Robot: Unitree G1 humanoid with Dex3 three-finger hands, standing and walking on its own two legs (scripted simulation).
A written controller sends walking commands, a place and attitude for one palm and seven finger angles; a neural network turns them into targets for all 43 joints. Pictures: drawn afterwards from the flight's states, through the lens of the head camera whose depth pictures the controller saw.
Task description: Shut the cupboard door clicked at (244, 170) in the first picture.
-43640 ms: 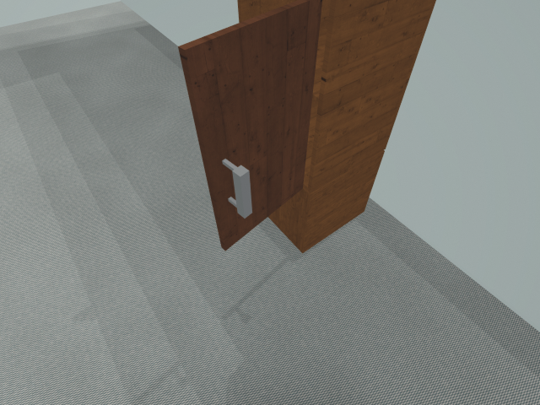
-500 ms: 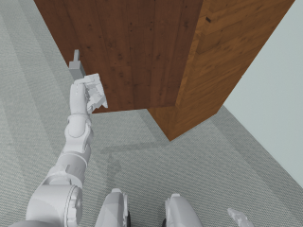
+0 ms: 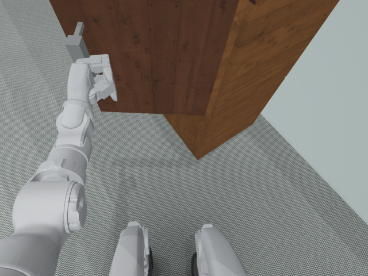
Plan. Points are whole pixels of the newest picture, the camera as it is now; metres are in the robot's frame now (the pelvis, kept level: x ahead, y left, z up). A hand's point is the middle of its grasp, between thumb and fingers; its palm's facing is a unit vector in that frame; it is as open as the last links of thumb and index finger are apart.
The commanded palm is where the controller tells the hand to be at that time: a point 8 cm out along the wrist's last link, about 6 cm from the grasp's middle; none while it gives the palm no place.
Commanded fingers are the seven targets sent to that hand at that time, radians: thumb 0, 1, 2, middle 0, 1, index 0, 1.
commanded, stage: push the door shut along its arc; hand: left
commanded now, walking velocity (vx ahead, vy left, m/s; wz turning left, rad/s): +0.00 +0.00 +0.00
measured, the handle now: (87, 59) +0.58 +0.18 +0.06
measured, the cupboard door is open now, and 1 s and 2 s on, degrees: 55 42 41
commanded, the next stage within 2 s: pull the fist back off the door in 0.86 s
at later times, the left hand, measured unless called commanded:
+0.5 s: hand (133, 57) +0.58 +0.08 +0.06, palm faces -0.22 -0.97 -0.05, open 2.7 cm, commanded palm +0.58 +0.11 +0.06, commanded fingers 0.00 0.90 0.90 -1.30 -1.50 -1.30 -1.50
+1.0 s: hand (138, 47) +0.61 +0.07 +0.07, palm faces -0.28 -0.96 -0.02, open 3.3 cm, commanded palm +0.62 +0.06 +0.06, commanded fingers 0.00 0.90 0.90 -1.30 -1.50 -1.30 -1.50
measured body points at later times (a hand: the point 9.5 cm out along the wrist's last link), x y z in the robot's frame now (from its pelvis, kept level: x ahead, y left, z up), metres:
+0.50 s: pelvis +0.00 +0.01 -0.02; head +0.18 +0.01 +0.39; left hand +0.59 +0.14 +0.07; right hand -0.04 -0.24 -0.13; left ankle +0.07 +0.11 -0.60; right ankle +0.02 -0.12 -0.60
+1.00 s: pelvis +0.00 +0.00 -0.04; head +0.20 +0.03 +0.36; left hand +0.62 +0.12 +0.07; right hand -0.05 -0.26 -0.13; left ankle +0.07 +0.11 -0.60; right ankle +0.02 -0.12 -0.60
